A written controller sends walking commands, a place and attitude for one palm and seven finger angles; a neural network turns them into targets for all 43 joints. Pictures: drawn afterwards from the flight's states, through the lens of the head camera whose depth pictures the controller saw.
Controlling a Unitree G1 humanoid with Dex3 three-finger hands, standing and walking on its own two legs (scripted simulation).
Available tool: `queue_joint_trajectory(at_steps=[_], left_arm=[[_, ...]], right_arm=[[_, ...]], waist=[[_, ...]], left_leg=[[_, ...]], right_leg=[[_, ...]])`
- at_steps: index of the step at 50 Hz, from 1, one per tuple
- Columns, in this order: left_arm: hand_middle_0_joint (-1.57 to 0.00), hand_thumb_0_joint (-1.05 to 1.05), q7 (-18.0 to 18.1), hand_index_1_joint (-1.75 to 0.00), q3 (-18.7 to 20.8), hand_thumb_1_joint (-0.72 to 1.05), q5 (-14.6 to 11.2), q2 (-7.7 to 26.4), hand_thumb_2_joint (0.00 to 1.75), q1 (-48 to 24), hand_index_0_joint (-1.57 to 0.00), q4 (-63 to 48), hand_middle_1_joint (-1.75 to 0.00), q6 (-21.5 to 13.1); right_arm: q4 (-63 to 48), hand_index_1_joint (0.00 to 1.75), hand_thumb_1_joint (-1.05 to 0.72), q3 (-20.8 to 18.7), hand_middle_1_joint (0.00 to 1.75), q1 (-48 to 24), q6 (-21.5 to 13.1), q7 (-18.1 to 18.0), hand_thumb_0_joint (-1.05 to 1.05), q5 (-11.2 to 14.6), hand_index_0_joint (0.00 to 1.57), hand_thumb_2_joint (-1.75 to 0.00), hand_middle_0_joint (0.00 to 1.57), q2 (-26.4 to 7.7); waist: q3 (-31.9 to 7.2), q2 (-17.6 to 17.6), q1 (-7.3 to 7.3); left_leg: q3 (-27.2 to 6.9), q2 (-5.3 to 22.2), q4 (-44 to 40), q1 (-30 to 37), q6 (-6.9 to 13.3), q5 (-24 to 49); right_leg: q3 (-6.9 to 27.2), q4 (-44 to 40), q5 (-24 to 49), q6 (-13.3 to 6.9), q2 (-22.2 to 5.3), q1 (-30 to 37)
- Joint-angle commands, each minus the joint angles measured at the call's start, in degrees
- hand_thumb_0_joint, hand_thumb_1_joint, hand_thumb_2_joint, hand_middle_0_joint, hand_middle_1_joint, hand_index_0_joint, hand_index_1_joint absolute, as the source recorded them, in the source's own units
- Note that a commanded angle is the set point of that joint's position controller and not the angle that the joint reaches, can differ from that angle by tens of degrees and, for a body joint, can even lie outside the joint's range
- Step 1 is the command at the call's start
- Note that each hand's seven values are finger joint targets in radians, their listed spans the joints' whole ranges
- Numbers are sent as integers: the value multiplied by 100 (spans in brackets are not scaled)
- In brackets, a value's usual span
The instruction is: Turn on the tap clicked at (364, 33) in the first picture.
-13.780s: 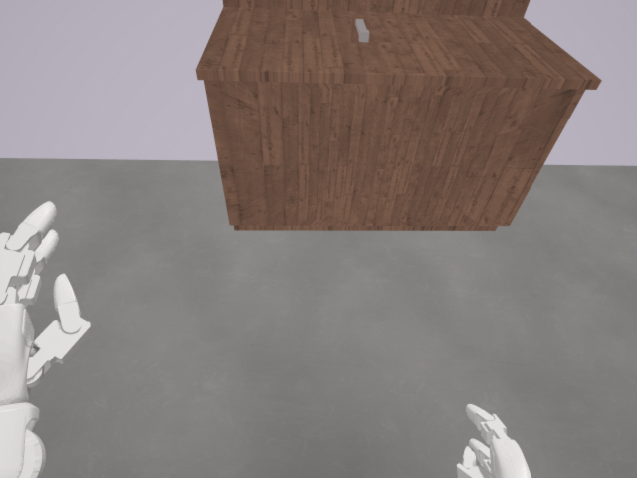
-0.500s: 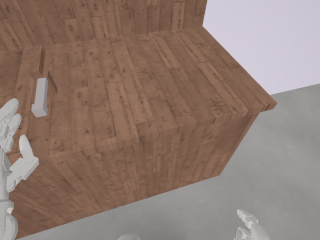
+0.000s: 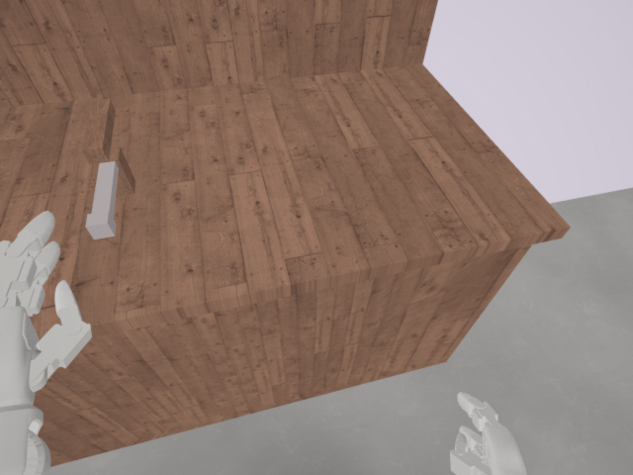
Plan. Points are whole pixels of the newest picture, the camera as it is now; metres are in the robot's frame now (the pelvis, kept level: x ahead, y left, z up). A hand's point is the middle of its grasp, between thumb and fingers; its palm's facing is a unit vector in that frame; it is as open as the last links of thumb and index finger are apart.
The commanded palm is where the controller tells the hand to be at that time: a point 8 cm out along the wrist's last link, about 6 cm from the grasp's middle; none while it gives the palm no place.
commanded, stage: come to a stop and stand still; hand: left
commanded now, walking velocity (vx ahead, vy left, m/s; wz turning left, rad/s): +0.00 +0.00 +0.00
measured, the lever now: (101, 225) +0.40 +0.35 +0.06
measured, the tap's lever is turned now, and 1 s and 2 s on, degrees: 0 0 0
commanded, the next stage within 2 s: look again from close up in 0.64 s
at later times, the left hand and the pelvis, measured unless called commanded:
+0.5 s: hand (21, 342) +0.19 +0.28 +0.15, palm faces +0.41 -0.84 -0.36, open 7.4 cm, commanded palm +0.14 +0.30 +0.18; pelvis -0.04 +0.02 +0.00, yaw -2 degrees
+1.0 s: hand (53, 301) +0.22 +0.27 +0.16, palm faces +0.34 -0.87 -0.35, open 7.4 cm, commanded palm +0.16 +0.30 +0.18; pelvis -0.01 +0.03 +0.00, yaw -2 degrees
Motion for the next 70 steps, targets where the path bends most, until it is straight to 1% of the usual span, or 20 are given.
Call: queue_joint_trajectory(at_steps=[1, 2, 3, 4, 5, 6, 9, 15, 16, 21, 24, 28, 35, 47, 63, 64, 65, 66, 68, 70], left_arm=[[-20, 0, 181, -30, 922, 90, 77, 1475, 90, -974, -20, -2019, -30, -567], [-20, 0, 181, -30, 852, 90, 76, 1326, 90, -883, -20, -1871, -30, -580], [-20, 0, 93, -30, 4073, 90, 1027, 5685, 90, -6361, -20, -2538, -30, -1109], [-20, 0, -208, -30, 1969, 90, 464, 2326, 90, -3389, -20, 668, -30, -860], [-20, 0, -222, -30, 1455, 90, 237, 1761, 90, -2058, -20, 239, -30, -908], [-20, 0, -232, -30, 956, 90, 133, 936, 90, -1399, -20, 772, -30, -883], [-20, 0, -348, -30, 379, 90, 94, 746, 90, -906, -20, -546, -30, -1012], [-20, 0, -265, -30, 1196, 90, 77, 1413, 90, -199, -20, -710, -30, -931], [-20, 0, -196, -30, 1669, 90, 74, 1891, 90, -417, -20, -901, -30, -950], [-20, 0, -227, -30, 1324, 90, 152, 1625, 90, -1639, -20, -1295, -30, -1086], [-20, 0, -236, -30, 792, 90, 267, 1152, 90, -1872, -20, -1040, -30, -1128], [-20, 0, -236, -30, 290, 90, 371, 713, 90, -1774, -20, -660, -30, -1065], [-20, 0, -258, -30, 751, 90, 328, 1042, 90, -1265, -20, -178, -30, -972], [-20, 0, -278, -30, 884, 90, 154, 1114, 90, -685, -20, -1289, -30, -992], [-20, 0, -233, -30, 814, 90, 138, 1078, 90, -912, -20, -1147, -30, -805], [-20, 0, -255, -30, 4107, 90, 1242, 5746, 90, -7135, -20, -2782, -30, -1470], [-20, 0, -523, -30, 1787, 90, 491, 2011, 90, -3498, -20, 1033, -30, -1218], [-20, 0, -458, -30, 1457, 90, 164, 1480, 90, -2125, -20, 282, -30, -1078], [-20, 0, -517, -30, 714, 90, 159, 1018, 90, -1940, -20, -97, -30, -1065], [-20, 0, -529, -30, 399, 90, 138, 699, 90, -1013, -20, -599, -30, -1011]], right_arm=[[-936, 30, -90, -282, 30, -563, -421, -76, 0, -17, 20, -90, 20, -695], [-917, 30, -90, -270, 30, -524, -419, -67, 0, -27, 20, -90, 20, -652], [-696, 30, -90, -418, 30, 374, -715, -50, 0, -312, 20, -90, 20, -762], [-422, 30, -90, -248, 30, -13, -731, 21, 0, -189, 20, -90, 20, -277], [-841, 30, -90, -422, 30, -49, -785, 58, 0, -102, 20, -90, 20, -516], [-734, 30, -90, -409, 30, -103, -825, 156, 0, -3, 20, -90, 20, -646], [-907, 30, -90, -496, 30, -169, -759, 356, 0, -26, 20, -90, 20, -851], [-1206, 30, -90, -420, 30, -476, -640, 220, 0, 13, 20, -90, 20, -811], [-1211, 30, -90, -414, 30, -536, -602, 139, 0, 18, 20, -90, 20, -818], [-1241, 30, -90, -345, 30, -505, -732, -16, 0, -31, 20, -90, 20, -727], [-1091, 30, -90, -318, 30, -376, -922, 29, 0, -55, 20, -90, 20, -758], [-934, 30, -90, -331, 30, -244, -1029, 101, 0, -80, 20, -90, 20, -795], [-987, 30, -90, -309, 30, -257, -841, 96, 0, -136, 20, -90, 20, -729], [-1070, 30, -90, -323, 30, -303, -845, 104, 0, -126, 20, -90, 20, -746], [-1083, 30, -90, -339, 30, -465, -576, 46, 0, -81, 20, -90, 20, -711], [-973, 30, -90, -369, 30, 276, -851, 131, 0, -464, 20, -90, 20, -1041], [-576, 30, -90, -122, 30, -326, -860, 136, 0, -170, 20, -90, 20, -164], [-893, 30, -90, -432, 30, -283, -813, 181, 0, 1, 20, -90, 20, -539], [-1049, 30, -90, -469, 30, -103, -898, 253, 0, -40, 20, -90, 20, -714], [-1131, 30, -90, -438, 30, -244, -827, 398, 0, -31, 20, -90, 20, -741]], waist=[[-843, 912, -66], [-898, 893, -61], [-151, -419, 151], [-1361, -564, 0], [-876, -171, 98], [-1391, 608, 9], [-1582, 1104, 52], [-894, -758, 40], [-850, -577, 27], [-521, 861, -13], [-504, 864, 6], [-376, 372, -20], [-240, -179, -11], [-1321, 452, 3], [-938, 317, 9], [-185, 94, -45], [-1289, 5, 32], [-1416, 1034, 100], [-1503, 1626, 31], [-1360, 1250, 66]], left_leg=[[-842, 753, -821, 83, -53, 1422], [-830, 745, -787, 24, -62, 1397], [-238, 717, 398, -1103, 52, 1872], [-187, 65, 436, -223, -65, 1530], [-270, 307, 177, -68, -215, 1485], [-93, 350, -153, 279, -212, 1904], [-463, 708, -398, 406, -110, 2814], [-639, 812, -924, -647, -91, 883], [-605, 785, -1011, -637, -77, 561], [-615, 765, -1321, -943, 88, -997], [-576, 749, -1402, -1107, 121, -1614], [-550, 616, -1271, -741, 16, -1443], [-369, 380, -992, -618, -63, -690], [-306, 449, -574, 432, -312, 2611], [-352, 547, -811, 105, -343, 1664], [-400, 777, -120, -1073, 36, 1846], [-572, 483, -460, 193, -20, 2126], [-260, 513, -558, 932, -372, 2904], [-387, 779, -410, 649, -275, 2891], [-373, 824, -484, 222, -167, 2346]], right_leg=[[697, -237, 1031, -30, -384, 541], [686, -306, 1044, -40, -396, 659], [1181, -700, 1799, 163, -505, -107], [1389, -449, 2314, -454, -978, 310], [1781, -687, 3156, -288, -1027, 386], [1471, -236, 3149, -294, -866, 887], [932, 12, 1798, -61, -502, 692], [573, -33, 521, 82, -278, 617], [577, -47, 394, 95, -280, 573], [761, -110, -143, 37, -247, 536], [817, -160, -303, 25, -204, 711], [970, -560, -527, 15, -167, 287], [1214, -1176, -703, -2, -227, 17], [639, -230, 2074, 37, -124, 792], [703, -410, 1472, 50, -176, 791], [773, -324, 1339, 106, -252, 27], [864, -231, 1132, -280, -535, -219], [802, 114, 1519, -292, -178, 165], [877, 202, 827, -166, -289, 107], [850, 44, 968, -73, -316, 411]])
